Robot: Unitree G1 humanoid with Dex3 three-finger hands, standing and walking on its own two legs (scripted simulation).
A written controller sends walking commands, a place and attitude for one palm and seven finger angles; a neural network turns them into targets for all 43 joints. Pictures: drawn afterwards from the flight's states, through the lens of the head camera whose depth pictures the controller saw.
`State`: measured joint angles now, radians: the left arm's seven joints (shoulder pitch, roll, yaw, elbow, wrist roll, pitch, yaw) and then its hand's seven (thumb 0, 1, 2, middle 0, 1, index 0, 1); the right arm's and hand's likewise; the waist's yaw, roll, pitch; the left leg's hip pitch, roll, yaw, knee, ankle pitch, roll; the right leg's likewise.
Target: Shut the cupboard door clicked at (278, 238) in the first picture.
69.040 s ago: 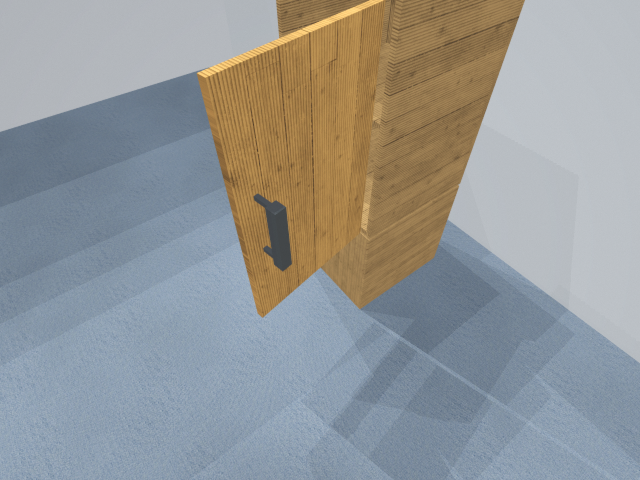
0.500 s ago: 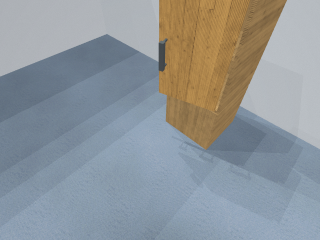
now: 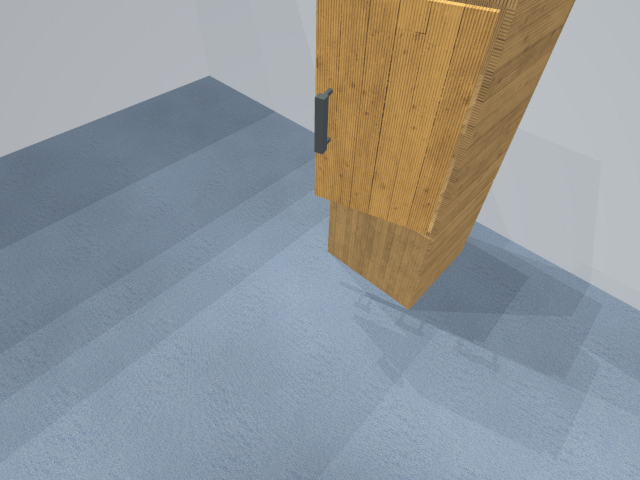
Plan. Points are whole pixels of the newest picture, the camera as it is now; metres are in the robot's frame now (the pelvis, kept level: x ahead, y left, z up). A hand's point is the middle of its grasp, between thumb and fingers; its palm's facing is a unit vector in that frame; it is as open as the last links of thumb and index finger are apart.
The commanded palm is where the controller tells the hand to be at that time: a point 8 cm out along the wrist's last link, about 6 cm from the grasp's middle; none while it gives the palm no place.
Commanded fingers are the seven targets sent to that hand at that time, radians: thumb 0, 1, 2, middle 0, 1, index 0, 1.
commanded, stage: look to check the result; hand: left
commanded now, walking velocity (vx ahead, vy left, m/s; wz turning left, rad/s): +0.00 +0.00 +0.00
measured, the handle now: (324, 121) +0.95 +0.03 -0.06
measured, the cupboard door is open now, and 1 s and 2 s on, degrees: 16 16 16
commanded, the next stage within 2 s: walk to a spot facing it in 0.58 s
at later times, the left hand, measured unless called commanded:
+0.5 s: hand out of the picture +0.08 +0.23 -0.16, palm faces -0.01 -0.95 -0.32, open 7.4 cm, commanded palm none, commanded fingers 0.00 0.90 0.90 -0.20 -0.30 -0.20 -0.30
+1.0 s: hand out of the picture +0.07 +0.20 -0.18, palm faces +0.12 -0.96 -0.26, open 7.4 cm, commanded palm none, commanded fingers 0.00 0.90 0.90 -0.20 -0.30 -0.20 -0.30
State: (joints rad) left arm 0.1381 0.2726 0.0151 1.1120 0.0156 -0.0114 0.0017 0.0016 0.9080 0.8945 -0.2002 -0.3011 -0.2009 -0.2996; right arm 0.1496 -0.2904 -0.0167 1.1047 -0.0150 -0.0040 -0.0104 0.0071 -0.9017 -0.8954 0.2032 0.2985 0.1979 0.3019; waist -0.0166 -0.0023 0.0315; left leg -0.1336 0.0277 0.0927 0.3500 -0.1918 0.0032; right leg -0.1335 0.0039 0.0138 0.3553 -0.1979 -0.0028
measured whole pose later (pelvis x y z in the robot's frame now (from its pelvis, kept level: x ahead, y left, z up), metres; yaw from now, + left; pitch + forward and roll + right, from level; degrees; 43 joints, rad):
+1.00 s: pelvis +0.02 -0.01 -0.01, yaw +7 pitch -2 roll +0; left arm 0.17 0.23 0.04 1.03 0.02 0.01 0.03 0.00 0.91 0.89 -0.20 -0.30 -0.20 -0.30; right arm 0.20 -0.24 -0.03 1.06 -0.01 0.06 -0.01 0.01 -0.90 -0.90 0.20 0.30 0.20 0.30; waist -0.02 0.00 0.09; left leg -0.27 0.02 0.02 0.73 -0.45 -0.02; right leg -0.12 -0.01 -0.10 0.47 -0.31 -0.02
